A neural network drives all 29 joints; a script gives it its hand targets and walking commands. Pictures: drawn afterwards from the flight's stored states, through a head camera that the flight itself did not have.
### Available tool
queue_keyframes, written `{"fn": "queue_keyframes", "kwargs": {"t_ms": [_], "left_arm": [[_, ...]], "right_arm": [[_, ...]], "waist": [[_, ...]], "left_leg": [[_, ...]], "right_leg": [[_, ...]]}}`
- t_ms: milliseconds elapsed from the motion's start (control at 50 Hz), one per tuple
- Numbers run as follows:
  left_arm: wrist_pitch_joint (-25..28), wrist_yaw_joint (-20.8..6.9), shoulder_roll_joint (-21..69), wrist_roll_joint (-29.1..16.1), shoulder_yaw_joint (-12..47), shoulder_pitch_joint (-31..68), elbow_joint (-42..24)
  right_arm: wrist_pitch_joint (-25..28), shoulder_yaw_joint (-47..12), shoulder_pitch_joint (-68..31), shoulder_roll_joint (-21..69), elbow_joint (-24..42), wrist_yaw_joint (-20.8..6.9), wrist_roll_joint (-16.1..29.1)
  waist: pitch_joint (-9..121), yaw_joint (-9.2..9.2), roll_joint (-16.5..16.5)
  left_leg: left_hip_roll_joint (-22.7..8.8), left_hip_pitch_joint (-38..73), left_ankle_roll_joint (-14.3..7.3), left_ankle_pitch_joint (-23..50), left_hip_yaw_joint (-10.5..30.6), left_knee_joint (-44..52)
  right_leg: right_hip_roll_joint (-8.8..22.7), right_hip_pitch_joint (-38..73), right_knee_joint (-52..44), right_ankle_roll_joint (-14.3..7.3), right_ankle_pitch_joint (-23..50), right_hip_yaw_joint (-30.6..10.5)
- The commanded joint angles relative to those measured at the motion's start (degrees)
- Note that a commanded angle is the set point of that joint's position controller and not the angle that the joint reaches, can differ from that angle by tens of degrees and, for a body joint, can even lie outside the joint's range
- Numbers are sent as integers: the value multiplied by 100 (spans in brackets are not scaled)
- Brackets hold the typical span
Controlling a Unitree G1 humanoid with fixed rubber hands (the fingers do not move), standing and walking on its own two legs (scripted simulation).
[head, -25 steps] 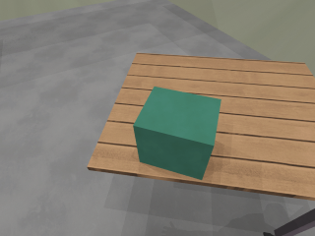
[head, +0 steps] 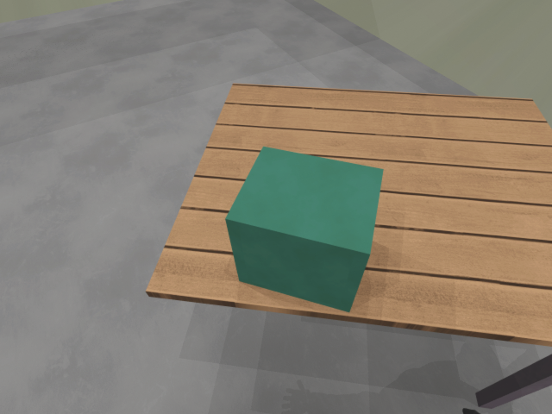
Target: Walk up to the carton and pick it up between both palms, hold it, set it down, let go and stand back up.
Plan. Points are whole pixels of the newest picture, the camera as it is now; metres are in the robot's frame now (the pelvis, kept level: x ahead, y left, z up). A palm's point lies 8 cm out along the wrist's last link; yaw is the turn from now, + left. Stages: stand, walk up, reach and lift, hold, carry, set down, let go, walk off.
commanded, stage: stand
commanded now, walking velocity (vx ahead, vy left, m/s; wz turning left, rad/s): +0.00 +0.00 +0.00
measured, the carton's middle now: (306, 229) +0.42 -0.04 -0.03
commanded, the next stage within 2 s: none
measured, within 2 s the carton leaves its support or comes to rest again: neither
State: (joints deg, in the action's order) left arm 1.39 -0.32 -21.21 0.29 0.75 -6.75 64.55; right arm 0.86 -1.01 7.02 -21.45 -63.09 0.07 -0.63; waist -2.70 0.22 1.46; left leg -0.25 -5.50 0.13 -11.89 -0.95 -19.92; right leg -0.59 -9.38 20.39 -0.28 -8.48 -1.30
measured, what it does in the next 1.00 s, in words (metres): stands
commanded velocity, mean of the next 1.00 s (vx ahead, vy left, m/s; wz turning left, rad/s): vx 0.00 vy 0.00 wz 0.00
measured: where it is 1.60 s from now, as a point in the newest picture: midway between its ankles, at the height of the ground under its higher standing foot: outside the picture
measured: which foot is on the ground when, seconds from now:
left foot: down 0.00-1.00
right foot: down 0.00-1.00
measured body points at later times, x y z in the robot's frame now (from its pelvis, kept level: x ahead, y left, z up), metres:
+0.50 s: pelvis +0.01 +0.00 +0.00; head +0.02 -0.01 +0.45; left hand +0.11 +0.31 -0.12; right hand +0.10 -0.30 -0.13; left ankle -0.01 +0.12 -0.75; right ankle +0.03 -0.12 -0.75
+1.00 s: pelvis +0.01 +0.00 +0.00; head +0.02 +0.00 +0.45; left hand +0.10 +0.31 -0.12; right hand +0.09 -0.30 -0.13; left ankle -0.01 +0.12 -0.75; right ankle +0.03 -0.12 -0.75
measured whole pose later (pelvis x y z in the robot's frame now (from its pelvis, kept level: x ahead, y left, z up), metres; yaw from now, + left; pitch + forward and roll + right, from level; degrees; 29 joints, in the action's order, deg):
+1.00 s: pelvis +0.01 +0.00 +0.00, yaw -2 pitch -2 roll +0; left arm 0.8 0.1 -21.2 0.5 0.2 -5.9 63.9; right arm 0.6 0.1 6.5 -21.2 -62.8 0.3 -0.7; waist -2.8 0.3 1.0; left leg -0.7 -4.1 0.1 -12.7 -2.0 -19.1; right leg -1.1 -8.5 19.4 0.1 -8.6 -3.1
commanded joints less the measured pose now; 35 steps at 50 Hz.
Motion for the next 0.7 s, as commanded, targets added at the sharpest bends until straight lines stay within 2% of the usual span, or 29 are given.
{"fn": "queue_keyframes", "kwargs": {"t_ms": [0,40,80,100,120,140,160,180,200,220,240,260,280,300,320,340,380,400,420,460,480,500,520,540,580,600,620,660,680], "left_arm": [[19,93,-1255,6,-249,361,-291],[19,103,-1271,50,-264,330,-341],[13,74,-1114,41,-193,357,-266],[48,65,-1146,12,-202,283,-299],[36,86,-1159,8,-217,262,-298],[58,100,-1118,28,-208,330,-385],[30,94,-1021,-21,-153,366,-340],[37,103,-1159,-27,-235,345,-377],[5,101,-952,-26,-151,321,-345],[32,115,-1024,-24,-178,357,-430],[32,102,-1077,-21,-216,482,-396],[54,102,-1079,-36,-192,396,-432],[24,122,-1302,-2,-252,404,-386],[44,100,-1226,-19,-228,279,-333],[28,99,-1197,-3,-235,344,-381],[24,106,-1276,1,-240,409,-389],[7,100,-1107,-18,-224,290,-359],[11,124,-1312,-21,-244,398,-296],[25,92,-1085,-31,-239,375,-396],[11,104,-935,11,-186,359,-337],[31,135,-1211,3,-198,537,-352],[29,134,-1144,3,-251,269,-365],[9,137,-1170,9,-225,519,-364],[56,109,-1193,-5,-287,404,-406],[50,119,-1165,26,-234,414,-364],[49,140,-1054,13,-203,423,-406],[57,147,-1036,30,-207,429,-396],[58,114,-1197,-43,-269,452,-348],[49,107,-1040,-55,-192,406,-303]], "right_arm": [[49,216,-378,-1169,315,38,59],[44,240,-93,-1139,229,72,-16],[77,266,-193,-1184,245,94,-18],[49,222,-132,-1069,274,75,31],[58,192,-119,-1081,230,59,-22],[66,196,-209,-1002,294,45,28],[86,294,-322,-1278,301,83,6],[62,297,-145,-1266,282,65,19],[47,261,-337,-1299,276,72,12],[69,258,-238,-1234,296,80,9],[68,178,-161,-1111,252,97,17],[45,211,-271,-1126,270,93,4],[39,181,-120,-953,199,92,24],[64,160,-300,-1071,246,93,14],[81,250,-387,-1100,331,59,5],[89,183,-332,-1024,344,83,-1],[118,211,-305,-1137,302,47,-2],[85,232,-307,-1096,310,52,37],[61,267,-183,-1287,209,52,11],[90,309,-197,-1299,317,72,20],[62,281,-243,-1112,294,48,26],[75,297,-173,-1236,213,81,4],[42,250,-387,-1001,302,91,4],[75,327,-185,-1157,314,122,5],[76,262,-433,-1108,429,65,-17],[70,311,-318,-1150,379,57,8],[94,264,-185,-991,334,57,29],[64,299,-267,-1081,330,109,-15],[41,305,-329,-1227,327,92,8]], "waist": [[508,-34,-89],[99,-33,-308],[-119,-48,-107],[237,-46,-154],[186,-42,-83],[514,-109,-338],[382,-17,-299],[480,-78,-190],[436,19,46],[525,19,-76],[447,-106,-69],[553,4,73],[410,-23,-262],[377,64,-195],[420,-21,-101],[548,-19,-59],[257,19,75],[305,-67,-80],[420,42,-21],[609,-57,-117],[148,-77,-392],[343,33,-85],[343,-109,-119],[523,-52,-337],[715,-52,-142],[381,-91,-198],[369,-36,-278],[447,-65,-93],[361,27,-51]], "left_leg": [[-684,52,-117,369,683,412],[-639,-269,-182,50,659,478],[-656,-257,-196,85,653,543],[-670,-46,-213,193,677,444],[-701,-124,-174,334,630,401],[-698,38,-155,473,698,349],[-684,-114,-189,600,645,365],[-684,-27,-134,439,589,406],[-737,33,-126,753,553,392],[-708,32,-115,799,635,409],[-760,-63,-126,958,551,455],[-787,139,-167,992,562,458],[-728,-43,-149,791,616,478],[-780,20,-177,805,646,499],[-704,39,-155,875,553,433],[-707,-33,-178,804,500,431],[-703,-47,-153,715,509,529],[-734,114,-163,737,599,515],[-753,157,-146,738,541,457],[-722,262,-103,543,557,470],[-703,62,-107,512,599,603],[-733,151,-137,515,534,550],[-767,183,-157,777,577,443],[-755,157,-161,766,553,434],[-784,340,-166,1120,447,405],[-771,199,-140,1060,523,439],[-752,44,-133,983,509,448],[-754,152,-160,879,553,545],[-742,198,-161,778,491,538]], "right_leg": [[715,165,-298,-182,547,-694],[671,114,-403,-211,275,-788],[758,-205,-408,-236,129,-832],[657,-72,-504,-174,117,-835],[689,105,-393,-192,525,-792],[687,146,-306,-204,810,-679],[765,265,-246,-173,1034,-763],[720,312,-312,-167,916,-756],[742,204,-256,-184,1223,-793],[739,333,-185,-196,1124,-796],[718,263,-129,-170,1151,-790],[705,228,-135,-204,1071,-777],[636,293,-219,-133,919,-717],[681,272,-265,-146,1010,-756],[735,388,-229,-164,1256,-710],[783,405,-202,-224,1227,-893],[737,275,-335,-161,1165,-837],[723,157,-257,-235,1001,-813],[751,260,-280,-204,1060,-819],[713,254,-252,-90,882,-731],[597,13,-345,-94,883,-722],[665,330,-398,-116,907,-805],[713,140,-362,-127,1103,-717],[730,391,-308,-181,1138,-794],[716,490,-264,-138,1496,-700],[732,336,-252,-163,1671,-760],[732,404,-251,-132,1502,-751],[708,386,-279,-144,1126,-688],[689,325,-340,-115,1174,-827]]}}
